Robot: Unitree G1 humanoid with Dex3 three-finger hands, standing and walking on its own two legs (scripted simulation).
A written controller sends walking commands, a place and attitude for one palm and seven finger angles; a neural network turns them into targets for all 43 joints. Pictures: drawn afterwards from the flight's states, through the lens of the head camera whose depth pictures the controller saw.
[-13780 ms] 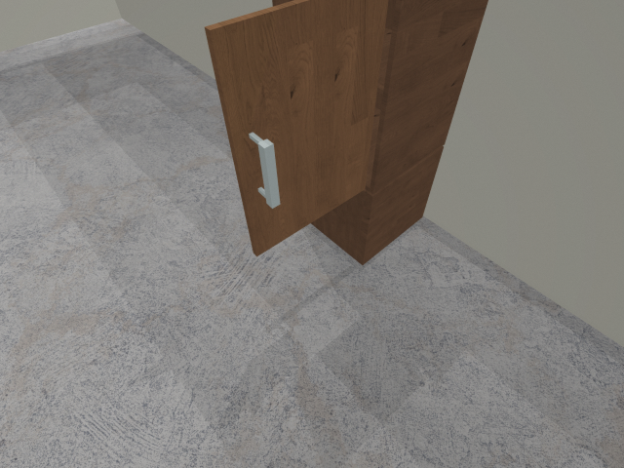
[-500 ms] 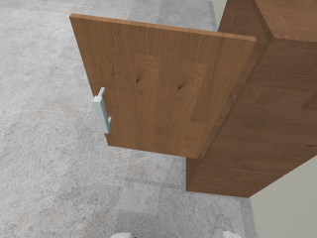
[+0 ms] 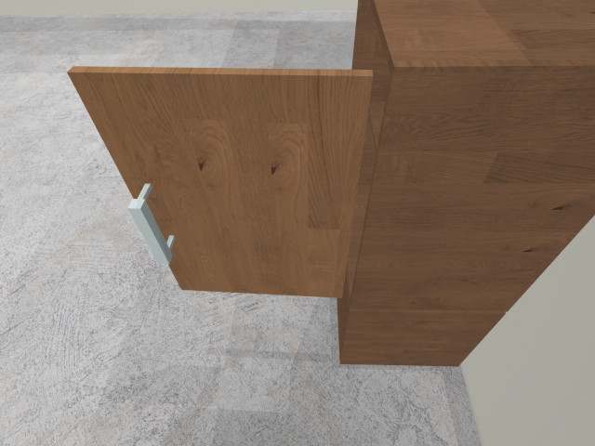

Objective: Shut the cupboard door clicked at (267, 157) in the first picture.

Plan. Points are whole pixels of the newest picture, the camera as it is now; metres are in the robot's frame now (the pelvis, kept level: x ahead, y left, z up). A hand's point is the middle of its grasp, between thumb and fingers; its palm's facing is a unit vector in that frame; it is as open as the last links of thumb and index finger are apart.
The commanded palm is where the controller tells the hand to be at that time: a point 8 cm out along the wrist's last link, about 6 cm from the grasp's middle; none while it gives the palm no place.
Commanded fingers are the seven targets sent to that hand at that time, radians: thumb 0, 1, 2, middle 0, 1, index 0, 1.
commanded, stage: come to a stop and stand still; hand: left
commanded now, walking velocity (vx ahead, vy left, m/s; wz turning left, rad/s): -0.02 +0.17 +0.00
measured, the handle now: (156, 225) +0.50 +0.31 -0.05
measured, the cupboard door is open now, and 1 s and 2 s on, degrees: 88 88 88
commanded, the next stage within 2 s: look again from close up in 0.56 s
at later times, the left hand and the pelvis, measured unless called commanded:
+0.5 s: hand out of the picture +0.00 +0.20 -0.18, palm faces +0.05 -0.98 -0.20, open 7.4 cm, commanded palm none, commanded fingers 0.00 0.90 0.90 -0.20 -0.30 -0.20 -0.30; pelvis +0.00 +0.02 +0.00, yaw +0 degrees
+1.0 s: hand out of the picture +0.02 +0.21 -0.17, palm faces -0.02 -0.96 -0.27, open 7.4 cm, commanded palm none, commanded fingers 0.00 0.90 0.90 -0.20 -0.30 -0.20 -0.30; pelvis +0.00 +0.02 -0.01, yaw +0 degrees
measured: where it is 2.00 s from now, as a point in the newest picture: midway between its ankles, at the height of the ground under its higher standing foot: outside the picture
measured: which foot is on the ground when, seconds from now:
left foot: up 0.00-0.16, down 0.18-1.00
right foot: down 0.00-1.00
